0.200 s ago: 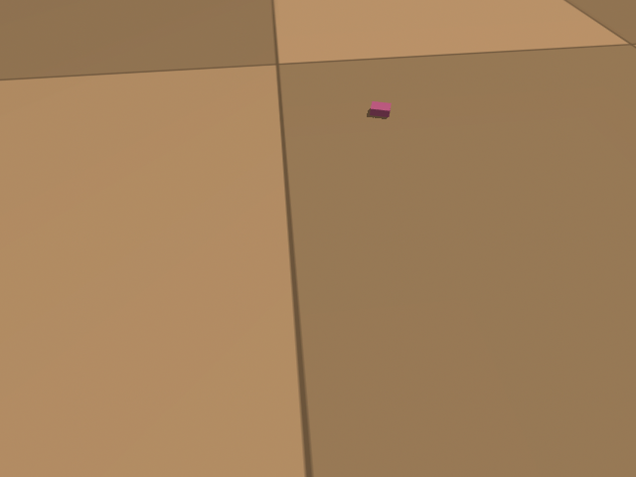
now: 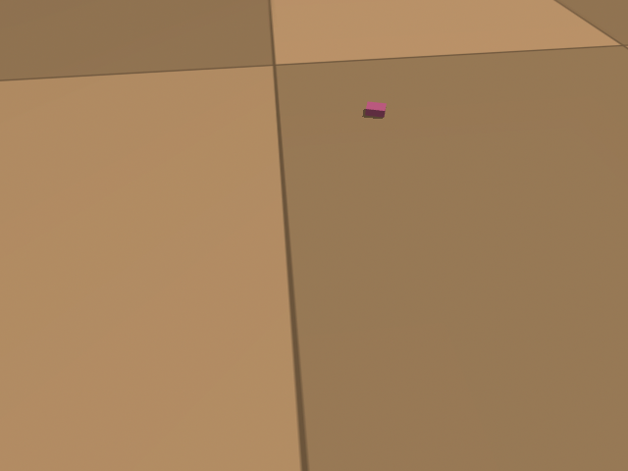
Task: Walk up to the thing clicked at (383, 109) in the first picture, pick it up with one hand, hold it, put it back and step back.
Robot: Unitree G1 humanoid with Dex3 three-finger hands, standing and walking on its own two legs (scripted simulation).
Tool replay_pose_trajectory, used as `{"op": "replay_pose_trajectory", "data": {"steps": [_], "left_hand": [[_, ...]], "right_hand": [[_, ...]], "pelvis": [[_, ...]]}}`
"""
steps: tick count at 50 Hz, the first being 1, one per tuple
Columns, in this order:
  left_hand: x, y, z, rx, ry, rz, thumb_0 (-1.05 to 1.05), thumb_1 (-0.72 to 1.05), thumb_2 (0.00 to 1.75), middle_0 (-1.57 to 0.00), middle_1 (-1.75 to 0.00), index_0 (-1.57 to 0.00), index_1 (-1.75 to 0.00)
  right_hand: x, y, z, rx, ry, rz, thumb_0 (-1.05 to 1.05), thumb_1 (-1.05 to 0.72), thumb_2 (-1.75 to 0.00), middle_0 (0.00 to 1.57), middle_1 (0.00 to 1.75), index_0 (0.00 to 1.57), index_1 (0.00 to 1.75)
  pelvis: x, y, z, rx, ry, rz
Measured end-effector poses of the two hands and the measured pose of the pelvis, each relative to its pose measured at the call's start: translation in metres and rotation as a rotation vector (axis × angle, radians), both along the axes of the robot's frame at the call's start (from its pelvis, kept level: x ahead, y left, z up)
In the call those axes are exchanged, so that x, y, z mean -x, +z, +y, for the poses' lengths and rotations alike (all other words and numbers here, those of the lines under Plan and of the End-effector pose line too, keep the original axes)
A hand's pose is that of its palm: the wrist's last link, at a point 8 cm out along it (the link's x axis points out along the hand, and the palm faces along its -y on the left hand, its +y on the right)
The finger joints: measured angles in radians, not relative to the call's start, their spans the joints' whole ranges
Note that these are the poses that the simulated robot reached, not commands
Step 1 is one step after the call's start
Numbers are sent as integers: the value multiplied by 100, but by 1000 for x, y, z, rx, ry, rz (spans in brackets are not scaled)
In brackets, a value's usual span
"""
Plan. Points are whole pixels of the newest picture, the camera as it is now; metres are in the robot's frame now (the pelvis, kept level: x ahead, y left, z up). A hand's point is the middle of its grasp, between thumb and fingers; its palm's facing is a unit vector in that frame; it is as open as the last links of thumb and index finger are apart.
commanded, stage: stand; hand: left
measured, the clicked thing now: (375, 109) +2.15 -0.34 -0.76
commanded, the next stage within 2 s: walk up in 0.92 s
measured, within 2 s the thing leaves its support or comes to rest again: neither
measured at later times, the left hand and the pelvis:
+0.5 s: hand out of the picture +0.07 +0.25 -0.16, palm faces -0.02 -0.94 -0.34, open 7.4 cm; pelvis +0.00 +0.00 +0.00, yaw +0 degrees
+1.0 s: hand out of the picture +0.08 +0.26 -0.15, palm faces -0.04 -0.95 -0.32, open 7.4 cm; pelvis +0.01 +0.00 +0.00, yaw -3 degrees
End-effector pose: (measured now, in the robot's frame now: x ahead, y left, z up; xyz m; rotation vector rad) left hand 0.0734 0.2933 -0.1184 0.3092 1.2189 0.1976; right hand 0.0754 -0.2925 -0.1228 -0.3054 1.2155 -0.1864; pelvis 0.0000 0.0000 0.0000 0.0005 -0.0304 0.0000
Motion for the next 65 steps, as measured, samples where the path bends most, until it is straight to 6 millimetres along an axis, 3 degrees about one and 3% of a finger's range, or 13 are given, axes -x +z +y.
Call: {"op": "replay_pose_trajectory", "data": {"steps": [31, 49, 53, 59, 65], "left_hand": [[7, -1, 2, -1, 1, 20, 1, 90, 90, -20, -30, -21, -30], [-2, 1, 5, 16, -15, 1, 1, 90, 90, -20, -30, -21, -30], [-25, 4, 9, -5, -77, 10, 1, 90, 90, -20, -30, -21, -30], [-89, 24, -8, -34, -157, -52, 1, 90, 90, -20, -30, -21, -30], [-153, 23, -45, -107, -188, -149, 1, 90, 90, -20, -30, -21, -30]], "right_hand": [[10, 0, -1, 3, -7, 26, 1, -90, -90, 20, 30, 20, 30], [-1, 4, -7, -3, -10, -38, 1, -90, -90, 20, 30, 20, 30], [4, 9, -32, 22, -58, -117, 1, -90, -90, 20, 30, 21, 30], [17, 9, -88, 69, -124, -69, 1, -90, -90, 20, 30, 21, 30], [-11, -17, -151, 91, -168, -38, 1, -90, -90, 20, 30, 20, 30]], "pelvis": [[0, 1, 0, 1, -2, 2], [-8, -2, -1, -8, -30, 13], [-17, -7, -9, -22, -77, 24], [-49, -10, -40, -29, -132, 8], [-94, -34, -87, 3, -165, -8]]}}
